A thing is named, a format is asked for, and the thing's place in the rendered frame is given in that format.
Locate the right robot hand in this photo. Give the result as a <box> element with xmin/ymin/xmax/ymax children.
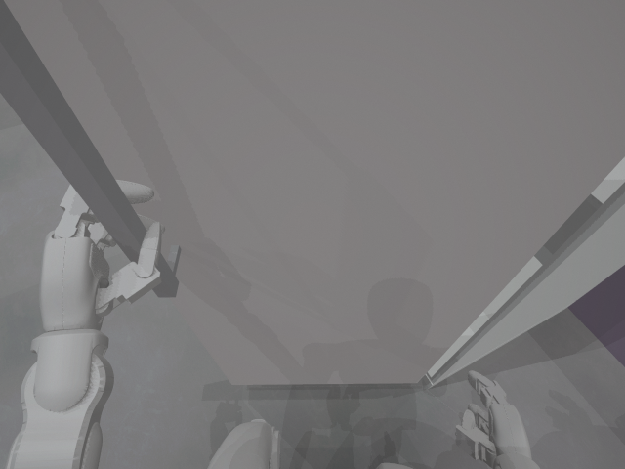
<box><xmin>456</xmin><ymin>370</ymin><xmax>532</xmax><ymax>469</ymax></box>

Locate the handle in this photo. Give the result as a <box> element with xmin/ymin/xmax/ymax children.
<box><xmin>0</xmin><ymin>0</ymin><xmax>182</xmax><ymax>298</ymax></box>

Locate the fridge door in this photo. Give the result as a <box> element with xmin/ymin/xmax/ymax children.
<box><xmin>4</xmin><ymin>0</ymin><xmax>625</xmax><ymax>385</ymax></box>

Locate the left robot thigh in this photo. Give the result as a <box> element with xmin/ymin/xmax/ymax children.
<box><xmin>207</xmin><ymin>422</ymin><xmax>280</xmax><ymax>469</ymax></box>

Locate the left robot forearm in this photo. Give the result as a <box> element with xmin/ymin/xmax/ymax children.
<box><xmin>4</xmin><ymin>329</ymin><xmax>114</xmax><ymax>469</ymax></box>

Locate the left robot hand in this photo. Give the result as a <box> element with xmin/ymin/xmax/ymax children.
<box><xmin>39</xmin><ymin>180</ymin><xmax>165</xmax><ymax>333</ymax></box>

